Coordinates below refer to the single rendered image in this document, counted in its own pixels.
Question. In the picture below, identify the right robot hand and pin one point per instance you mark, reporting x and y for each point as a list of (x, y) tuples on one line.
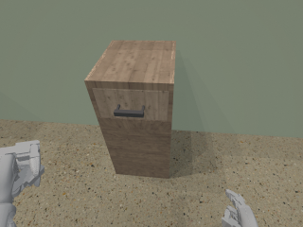
[(242, 217)]

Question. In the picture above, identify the left robot forearm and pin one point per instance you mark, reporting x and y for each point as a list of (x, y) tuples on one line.
[(7, 213)]

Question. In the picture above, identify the left robot hand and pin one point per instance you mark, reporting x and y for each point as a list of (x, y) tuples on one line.
[(25, 156)]

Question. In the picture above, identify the cabinet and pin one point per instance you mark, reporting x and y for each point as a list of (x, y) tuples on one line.
[(137, 147)]

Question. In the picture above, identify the drawer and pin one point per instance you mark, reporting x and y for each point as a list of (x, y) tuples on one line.
[(156, 102)]

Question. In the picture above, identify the handle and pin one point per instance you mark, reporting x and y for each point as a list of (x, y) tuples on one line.
[(129, 113)]

